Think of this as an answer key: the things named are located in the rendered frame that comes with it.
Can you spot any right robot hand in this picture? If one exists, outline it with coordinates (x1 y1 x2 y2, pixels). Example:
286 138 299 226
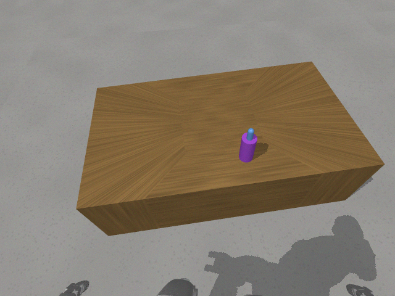
346 284 374 296

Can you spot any bottle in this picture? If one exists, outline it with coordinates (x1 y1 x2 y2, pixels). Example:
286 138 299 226
239 128 257 163

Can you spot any left robot hand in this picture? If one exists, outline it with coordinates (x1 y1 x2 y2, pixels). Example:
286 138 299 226
59 281 89 296

